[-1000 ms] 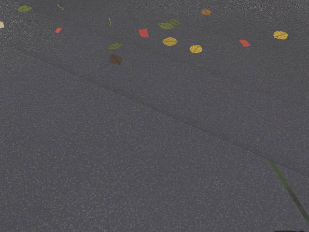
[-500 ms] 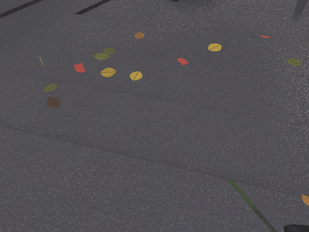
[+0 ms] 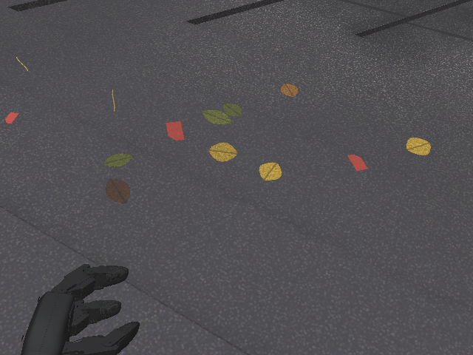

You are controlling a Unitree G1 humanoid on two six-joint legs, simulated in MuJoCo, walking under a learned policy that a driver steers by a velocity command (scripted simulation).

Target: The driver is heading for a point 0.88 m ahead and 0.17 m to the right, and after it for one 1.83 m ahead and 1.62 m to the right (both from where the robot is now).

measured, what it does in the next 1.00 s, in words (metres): goes down, turning right: right foot, then left foot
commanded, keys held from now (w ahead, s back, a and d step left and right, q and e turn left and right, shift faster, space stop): w+shift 0.04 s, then w+e+shift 0.96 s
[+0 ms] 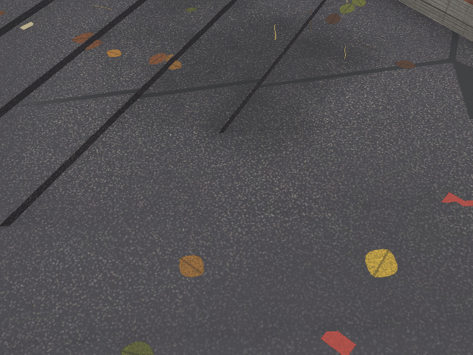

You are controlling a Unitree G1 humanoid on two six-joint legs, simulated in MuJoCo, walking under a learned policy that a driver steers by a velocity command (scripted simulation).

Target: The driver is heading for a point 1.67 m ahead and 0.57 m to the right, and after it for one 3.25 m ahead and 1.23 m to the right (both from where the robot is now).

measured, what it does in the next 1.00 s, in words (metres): goes down, turning right: left foot 0.04 m lower, then right foot 0.04 m lower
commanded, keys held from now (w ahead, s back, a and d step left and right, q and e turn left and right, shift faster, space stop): w+e+shift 0.30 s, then w+shift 0.66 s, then shift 0.04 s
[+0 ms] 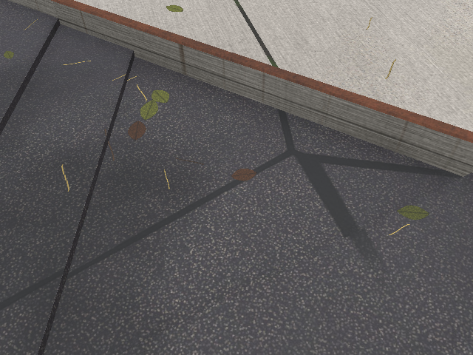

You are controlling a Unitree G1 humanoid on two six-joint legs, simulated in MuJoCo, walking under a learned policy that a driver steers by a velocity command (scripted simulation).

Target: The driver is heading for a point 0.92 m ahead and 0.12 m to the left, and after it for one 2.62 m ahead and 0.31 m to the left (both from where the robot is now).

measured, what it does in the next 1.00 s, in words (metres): goes down: left foot 0.04 m lower, then right foot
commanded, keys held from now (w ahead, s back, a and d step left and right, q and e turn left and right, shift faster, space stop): shift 0.62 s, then q+shift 0.34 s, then w+q+shift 0.04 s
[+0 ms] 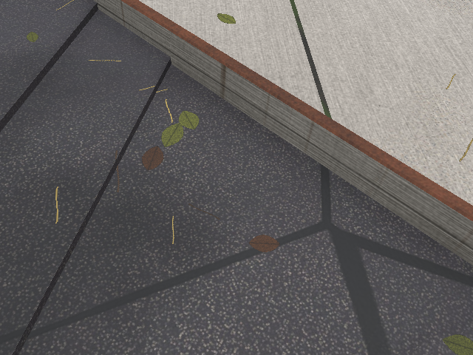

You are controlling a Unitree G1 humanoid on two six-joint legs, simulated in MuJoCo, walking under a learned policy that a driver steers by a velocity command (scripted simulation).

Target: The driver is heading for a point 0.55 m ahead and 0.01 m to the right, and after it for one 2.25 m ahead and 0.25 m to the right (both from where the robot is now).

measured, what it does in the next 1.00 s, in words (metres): goes down: right foot, then left foot 0.04 m lower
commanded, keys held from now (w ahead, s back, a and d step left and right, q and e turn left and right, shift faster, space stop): w+q+shift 0.14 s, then w+shift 0.10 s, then w+e+shift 0.38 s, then e+shift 0.08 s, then shift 0.30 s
